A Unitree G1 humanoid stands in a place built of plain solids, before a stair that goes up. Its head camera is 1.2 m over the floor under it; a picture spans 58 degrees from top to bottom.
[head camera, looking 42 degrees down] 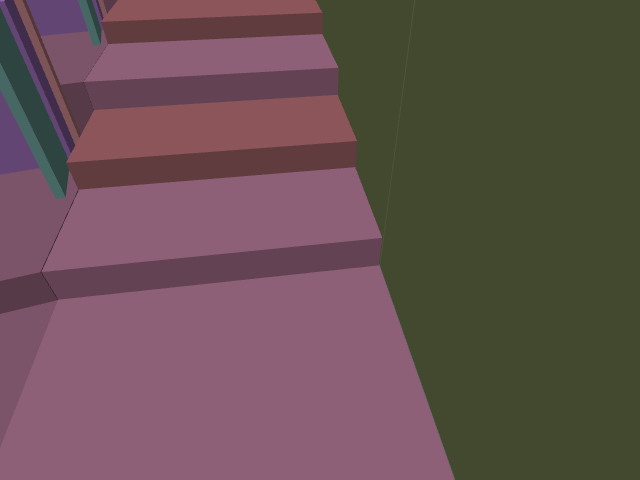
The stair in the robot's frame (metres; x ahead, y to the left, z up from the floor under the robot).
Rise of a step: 0.12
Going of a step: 0.50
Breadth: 1.18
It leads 8 degrees to the left of straight ahead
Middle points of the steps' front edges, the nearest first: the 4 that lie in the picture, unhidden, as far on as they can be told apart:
1.10 0.36 0.15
1.57 0.42 0.28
2.04 0.49 0.41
2.55 0.57 0.53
